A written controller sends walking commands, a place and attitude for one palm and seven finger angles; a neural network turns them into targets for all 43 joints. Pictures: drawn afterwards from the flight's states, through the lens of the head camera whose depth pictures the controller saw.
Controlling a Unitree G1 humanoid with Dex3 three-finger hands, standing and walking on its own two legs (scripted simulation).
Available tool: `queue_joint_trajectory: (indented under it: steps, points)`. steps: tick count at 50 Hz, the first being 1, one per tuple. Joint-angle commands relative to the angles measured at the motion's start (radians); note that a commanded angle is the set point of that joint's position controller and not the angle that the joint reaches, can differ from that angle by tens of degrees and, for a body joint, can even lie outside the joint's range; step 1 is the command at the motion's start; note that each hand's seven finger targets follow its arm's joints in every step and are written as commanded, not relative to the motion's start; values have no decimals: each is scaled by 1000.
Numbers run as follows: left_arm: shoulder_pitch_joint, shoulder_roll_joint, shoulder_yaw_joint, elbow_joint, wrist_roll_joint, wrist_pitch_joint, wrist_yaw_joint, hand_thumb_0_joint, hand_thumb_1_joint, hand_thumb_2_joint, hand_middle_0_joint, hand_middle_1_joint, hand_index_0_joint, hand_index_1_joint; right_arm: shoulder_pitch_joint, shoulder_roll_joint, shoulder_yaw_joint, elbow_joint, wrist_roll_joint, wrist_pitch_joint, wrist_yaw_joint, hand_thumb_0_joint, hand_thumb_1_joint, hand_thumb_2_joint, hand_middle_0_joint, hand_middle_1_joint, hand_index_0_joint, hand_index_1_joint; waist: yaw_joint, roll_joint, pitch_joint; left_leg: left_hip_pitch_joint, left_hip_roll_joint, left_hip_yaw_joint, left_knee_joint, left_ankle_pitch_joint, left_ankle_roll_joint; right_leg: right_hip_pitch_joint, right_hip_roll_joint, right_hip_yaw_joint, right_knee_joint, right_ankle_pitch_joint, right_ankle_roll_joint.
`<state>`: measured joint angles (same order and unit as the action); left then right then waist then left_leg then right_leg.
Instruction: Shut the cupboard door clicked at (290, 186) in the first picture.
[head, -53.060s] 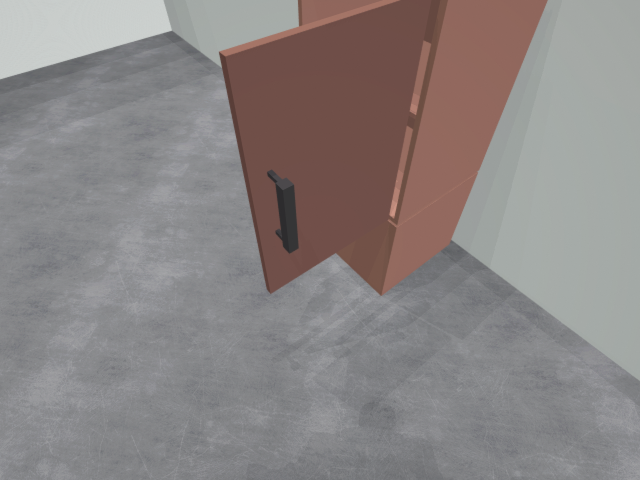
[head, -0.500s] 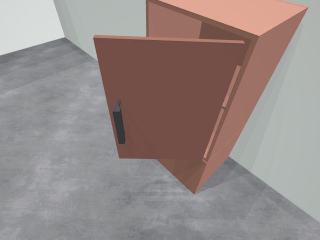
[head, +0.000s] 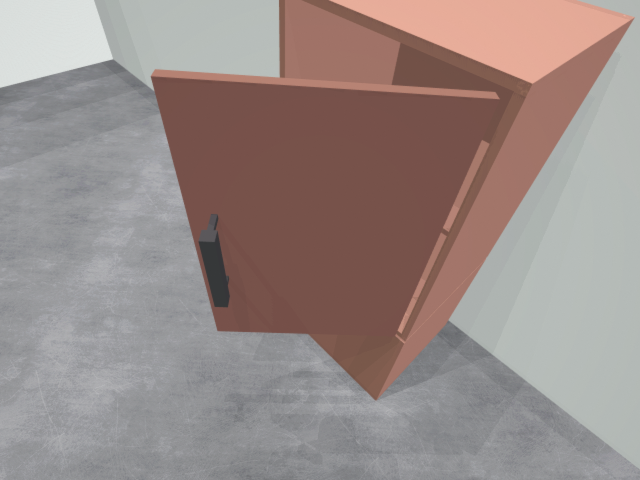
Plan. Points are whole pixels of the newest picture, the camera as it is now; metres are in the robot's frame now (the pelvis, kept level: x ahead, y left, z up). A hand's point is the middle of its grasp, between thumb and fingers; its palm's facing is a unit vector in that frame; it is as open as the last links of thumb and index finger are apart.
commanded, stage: come to a stop and stand still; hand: left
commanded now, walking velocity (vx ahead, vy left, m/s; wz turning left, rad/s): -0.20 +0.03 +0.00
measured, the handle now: (218, 262) +0.45 +0.20 -0.05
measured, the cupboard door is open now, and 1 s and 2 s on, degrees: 46 46 46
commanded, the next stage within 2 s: look again from close up in 1.00 s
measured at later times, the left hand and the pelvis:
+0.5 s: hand out of the picture +0.00 +0.17 -0.16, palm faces +0.09 -0.96 -0.25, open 7.4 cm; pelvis -0.03 -0.02 +0.00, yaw +2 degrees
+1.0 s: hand out of the picture -0.09 +0.15 -0.17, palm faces +0.08 -0.99 -0.13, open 7.4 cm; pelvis -0.06 +0.00 +0.02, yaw +2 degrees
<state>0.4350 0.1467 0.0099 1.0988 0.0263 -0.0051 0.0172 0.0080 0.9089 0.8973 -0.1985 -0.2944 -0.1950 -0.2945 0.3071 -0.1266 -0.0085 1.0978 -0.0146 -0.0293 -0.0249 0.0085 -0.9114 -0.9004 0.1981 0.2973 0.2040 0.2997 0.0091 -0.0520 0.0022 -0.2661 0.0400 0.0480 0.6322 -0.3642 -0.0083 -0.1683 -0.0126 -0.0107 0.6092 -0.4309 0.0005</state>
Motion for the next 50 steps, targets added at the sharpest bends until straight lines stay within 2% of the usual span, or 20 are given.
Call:
queue_joint_trajectory:
  steps: [1, 4, 8, 10, 11, 12, 13, 14, 16, 19, 21, 22, 23, 25, 26, 30, 33, 35, 44, 50]
  points:
    - [86, 54, 18, -27, -9, -19, 24, 0, 900, 900, -200, -300, -200, -300, 67, -145, -24, -9, 6, -5, -32, 0, -900, -900, 200, 300, 200, 300, 5, 173, 29, 127, 149, -102, -67, 889, 105, -55, -29, -30, -84, 383, -22]
    - [111, 118, 29, -20, -10, -27, 35, 0, 900, 900, -200, -300, -200, -300, 13, -93, -20, -43, 12, 4, -34, 0, -900, -900, 200, 300, 200, 300, 8, -28, 30, -12, 33, 20, -16, 566, 20, 94, -128, 36, -69, 1128, -21]
    - [94, 146, 40, -57, -5, -13, 47, 0, 900, 900, -200, -300, -200, -300, -25, -82, -38, -77, 12, 19, -28, 0, -900, -900, 200, 300, 200, 300, 17, -84, -8, -90, -27, 64, 6, 308, 10, 173, -177, 52, 5, 1380, -55]
    - [49, 141, 43, -87, -6, -6, 46, 0, 900, 900, -200, -300, -200, -300, -19, -85, -46, -81, 7, 22, -26, 0, -900, -900, 200, 300, 200, 300, 0, -72, -9, -25, -25, 74, -63, 346, 11, 119, -169, 44, 26, 1313, -64]
    - [10, 133, 43, -106, -9, -3, 44, 0, 900, 900, -200, -300, -200, -300, 5, -98, -53, -74, 3, 22, -24, 0, -900, -900, 200, 300, 200, 300, -21, -22, -16, 84, 6, 70, -111, 549, 21, 32, -140, 14, 54, 1180, -44]
    - [-35, 104, 36, -131, -12, -3, 43, 0, 900, 900, -200, -300, -200, -300, 50, -119, -61, -57, -1, 19, -23, 0, -900, -900, 200, 300, 200, 300, -50, 80, -30, 242, 77, 33, -126, 854, 51, -96, -81, -20, 111, 897, -19]
    - [-91, 75, 33, -161, -17, -4, 45, 0, 900, 900, -200, -300, -200, -300, 98, -146, -66, -44, -3, 15, -22, 0, -900, -900, 200, 300, 200, 300, -75, 218, -27, 325, 200, -77, -166, 1127, 135, -225, -14, -43, 240, 278, 3]
    - [-128, 54, 36, -171, -18, 4, 44, 0, 900, 900, -200, -300, -200, -300, 91, -152, -59, -45, -4, 15, -26, 0, -900, -900, 200, 300, 200, 300, -63, 280, 10, 294, 259, -134, -213, 1185, 210, -272, -1, 9, 322, -122, 4]
    - [-121, 54, 43, -174, -18, 21, 36, 0, 900, 900, -200, -300, -200, -300, 10, -145, -50, -80, -9, 12, -27, 0, -900, -900, 200, 300, 200, 300, -25, 214, 59, 167, 254, -97, -240, 975, 212, -225, -37, 47, 274, -102, -7]
    - [-45, 29, 39, -153, -9, 22, 23, 0, 900, 900, -200, -300, -200, -300, -82, -166, -50, -113, -11, 21, -15, 0, -900, -900, 200, 300, 200, 300, 30, 202, 7, 59, 204, -55, -232, 679, 164, -82, -24, -40, 120, 61, 5]
    - [29, 62, 45, -120, -5, 22, 22, 0, 900, 900, -200, -300, -200, -300, -126, -153, -52, -127, -1, 31, -4, 0, -900, -900, 200, 300, 200, 300, 71, 154, -8, -101, 154, -34, -164, 282, 104, 92, -40, -32, -43, 255, 15]
    - [36, 107, 46, -117, 4, 11, 25, 0, 900, 900, -200, -300, -200, -300, -121, -109, -47, -133, 5, 39, 1, 0, -900, -900, 200, 300, 200, 300, 69, -22, 15, -139, 55, 4, -72, 35, 49, 61, -98, 77, -163, 314, 4]
    - [-27, 171, 46, -141, 8, 3, 24, 0, 900, 900, -200, -300, -200, -300, -83, -68, -46, -145, 11, 58, 6, 0, -900, -900, 200, 300, 200, 300, 25, -246, 67, -122, -42, 41, 63, -154, 8, -113, -264, 282, -337, 186, -60]
    - [-150, 195, 49, -193, 6, 16, 20, 0, 900, 900, -200, -300, -200, -300, -93, -89, -54, -143, 2, 76, 16, 0, -900, -900, 200, 300, 200, 300, 13, -216, 125, -52, -28, -27, 256, -146, 26, -326, -286, 319, -452, -152, -156]
    - [-183, 182, 52, -200, 5, 11, 23, 0, 900, 900, -200, -300, -200, -300, -81, -96, -53, -129, 0, 76, 18, 0, -900, -900, 200, 300, 200, 300, -1, -257, 141, -71, -24, -40, 287, -95, 32, -331, -251, 309, -451, -138, -149]
    - [-148, 158, 46, -186, 3, 2, 24, 0, 900, 900, -200, -300, -200, -300, -14, -69, -37, -89, 6, 47, 16, 0, -900, -900, 200, 300, 200, 300, -6, -125, 35, -14, -30, -2, 45, -46, 20, -142, -192, 186, -336, 161, -150]
    - [-125, 122, 34, -158, -15, 5, 19, 0, 900, 900, -200, -300, -200, -300, 46, -56, -20, -49, 7, 23, 4, 0, -900, -900, 200, 300, 200, 300, -15, 57, 35, 135, -8, -53, -282, 119, 23, -184, -117, 123, -219, 129, -82]
    - [-90, 78, 24, -141, -19, 5, 12, 0, 900, 900, -200, -300, -200, -300, -5, -106, -16, -66, -6, 11, -2, 0, -900, -900, 200, 300, 200, 300, 26, 220, 55, -37, 138, -205, -374, 109, 82, -80, -38, 51, -175, 173, -25]
    - [-47, 62, 3, -43, -5, 3, 10, 0, 900, 900, -200, -300, -200, -300, 17, -98, -13, -36, 5, 13, -4, 0, -900, -900, 200, 300, 200, 300, 26, 101, 116, -119, 81, -168, -426, -117, 61, 8, -57, 30, -219, 223, -9]
    - [-27, 49, -1, -23, -8, -8, 16, 0, 900, 900, -200, -300, -200, -300, 68, -71, -9, -15, 6, 16, -5, 0, -900, -900, 200, 300, 200, 300, 6, 30, 102, -50, 50, -125, -364, -33, 52, -43, -75, 63, -265, 189, -15]
